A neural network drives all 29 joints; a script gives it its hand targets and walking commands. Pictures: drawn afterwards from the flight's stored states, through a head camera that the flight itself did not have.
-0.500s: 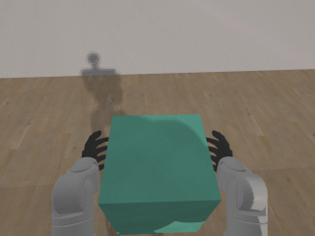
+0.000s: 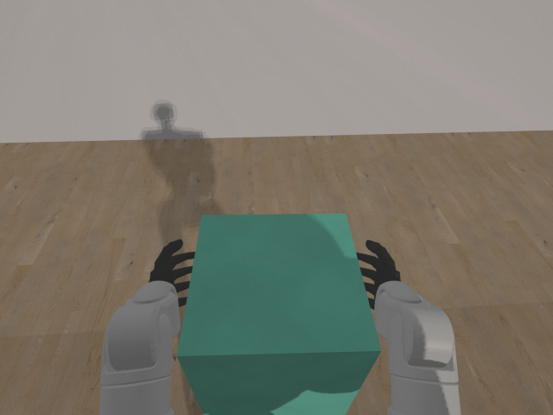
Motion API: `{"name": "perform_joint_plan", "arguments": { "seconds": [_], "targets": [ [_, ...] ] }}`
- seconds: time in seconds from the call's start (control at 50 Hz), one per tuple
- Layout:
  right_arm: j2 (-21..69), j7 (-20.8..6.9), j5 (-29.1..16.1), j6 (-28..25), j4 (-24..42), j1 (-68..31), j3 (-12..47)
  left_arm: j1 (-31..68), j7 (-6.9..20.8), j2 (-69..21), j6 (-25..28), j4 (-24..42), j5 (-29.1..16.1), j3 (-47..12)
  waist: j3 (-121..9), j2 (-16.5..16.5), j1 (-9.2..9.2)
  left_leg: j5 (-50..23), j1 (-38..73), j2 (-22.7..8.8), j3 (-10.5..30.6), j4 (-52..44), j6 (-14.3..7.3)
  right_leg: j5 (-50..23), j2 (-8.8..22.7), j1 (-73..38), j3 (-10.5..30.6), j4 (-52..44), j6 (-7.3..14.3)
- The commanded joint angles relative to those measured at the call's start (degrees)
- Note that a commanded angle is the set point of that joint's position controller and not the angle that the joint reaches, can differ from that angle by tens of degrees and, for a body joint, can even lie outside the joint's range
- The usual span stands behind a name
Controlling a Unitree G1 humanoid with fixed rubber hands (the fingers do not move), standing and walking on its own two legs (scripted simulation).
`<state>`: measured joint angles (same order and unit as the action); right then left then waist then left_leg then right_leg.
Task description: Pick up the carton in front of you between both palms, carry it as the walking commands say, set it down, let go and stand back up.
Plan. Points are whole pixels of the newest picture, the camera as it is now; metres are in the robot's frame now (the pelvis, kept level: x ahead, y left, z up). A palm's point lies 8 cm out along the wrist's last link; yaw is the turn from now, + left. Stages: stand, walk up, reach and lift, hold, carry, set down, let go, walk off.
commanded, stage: carry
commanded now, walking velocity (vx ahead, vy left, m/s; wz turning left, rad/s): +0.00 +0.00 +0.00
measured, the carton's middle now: (275, 320) +0.26 +0.00 +0.01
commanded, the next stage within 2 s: hold in 0.94 s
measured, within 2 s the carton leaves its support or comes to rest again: neither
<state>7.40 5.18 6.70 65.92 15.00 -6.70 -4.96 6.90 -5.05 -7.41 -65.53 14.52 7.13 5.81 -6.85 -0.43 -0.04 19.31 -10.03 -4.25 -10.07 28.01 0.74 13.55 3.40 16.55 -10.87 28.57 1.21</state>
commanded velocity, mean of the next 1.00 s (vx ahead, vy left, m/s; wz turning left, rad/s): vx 0.00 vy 0.00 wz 0.00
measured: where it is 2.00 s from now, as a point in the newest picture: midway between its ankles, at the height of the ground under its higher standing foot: outside the picture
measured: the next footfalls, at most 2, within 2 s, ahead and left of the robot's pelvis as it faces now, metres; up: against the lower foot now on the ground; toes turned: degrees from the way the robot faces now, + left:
none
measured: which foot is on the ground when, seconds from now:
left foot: down 0.00-1.00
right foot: down 0.00-1.00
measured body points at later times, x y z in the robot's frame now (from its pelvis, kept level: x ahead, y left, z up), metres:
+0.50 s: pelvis -0.03 +0.01 +0.00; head -0.04 +0.01 +0.45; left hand +0.28 +0.16 +0.03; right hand +0.28 -0.14 +0.03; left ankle -0.05 +0.11 -0.74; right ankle +0.02 -0.10 -0.74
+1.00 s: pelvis -0.03 +0.01 +0.00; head -0.04 +0.01 +0.45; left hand +0.28 +0.17 +0.04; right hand +0.28 -0.13 +0.04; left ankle -0.05 +0.11 -0.74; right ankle +0.02 -0.11 -0.74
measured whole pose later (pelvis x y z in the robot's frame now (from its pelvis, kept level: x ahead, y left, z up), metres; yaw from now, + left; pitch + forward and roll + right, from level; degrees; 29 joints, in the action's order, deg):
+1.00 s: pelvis -0.03 +0.01 +0.00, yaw +1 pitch -2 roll -1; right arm 8.3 0.2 13.9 42.3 -7.7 -13.0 -10.4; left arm 14.0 -0.2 -8.5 -41.5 -9.4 14.0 11.3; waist -0.3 -0.9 0.5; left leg 14.9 -8.3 -1.8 -6.8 26.5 -1.3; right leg 8.4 2.5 13.4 -5.7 24.8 0.6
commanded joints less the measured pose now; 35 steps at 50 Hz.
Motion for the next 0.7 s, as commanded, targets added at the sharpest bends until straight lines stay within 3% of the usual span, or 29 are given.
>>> {"name": "perform_joint_plan", "arguments": {
  "seconds": [0.0,0.2,0.36,0.46,0.6,0.68],
  "targets": [
    [46.8,-11.3,-15.6,-3.5,0.2,-25.2,36.0,25.4,11.9,-46.2,3.0,1.0,-16.5,-36.6,-7.4,0.2,-0.07,-10.9,-1.3,-5.6,5.2,-5.1,-0.8,-13.8,6.5,-5.7,6.8,-4.1,0.1],
    [45.3,-12.8,-9.3,-13.1,-9.6,-26.0,29.3,26.2,13.5,-44.5,12.6,-9.3,-10.2,-29.9,-8.8,0.3,0.05,-9.6,-2.1,-5.6,5.6,-5.2,-1.2,-11.9,6.5,-5.4,6.8,-4.3,-0.1],
    [45.3,-14.6,-4.5,-23.4,-21.3,-30.3,22.5,30.3,15.0,-44.8,23.1,-20.9,-5.4,-23.2,-9.5,0.3,-0.03,-9.0,-2.5,-5.5,5.8,-5.3,-1.4,-11.3,6.6,-5.4,6.9,-4.1,-0.2],
    [47.9,-15.8,-3.4,-28.7,-25.8,-33.5,21.8,33.7,16.2,-47.7,28.4,-25.4,-4.5,-22.5,-10.9,0.3,-0.01,-10.2,-1.8,-5.4,5.8,-4.9,-1.6,-12.1,6.5,-5.9,6.8,-3.7,-0.1],
    [51.1,-16.1,-5.9,-27.2,-22.2,-32.2,26.1,32.4,16.5,-50.8,26.8,-22.1,-6.8,-26.7,-12.8,0.3,0.04,-14.4,-0.8,-5.4,5.7,-3.3,-1.6,-15.1,6.7,-6.4,6.4,-2.5,-0.2],
    [49.6,-15.9,-5.6,-25.2,-21.8,-30.4,25.1,30.2,16.3,-49.4,24.8,-21.9,-6.2,-25.7,-12.5,0.3,0.02,-15.6,-0.9,-5.4,5.6,-2.9,-1.6,-15.9,6.8,-6.1,6.3,-2.2,-0.4]
  ]
}}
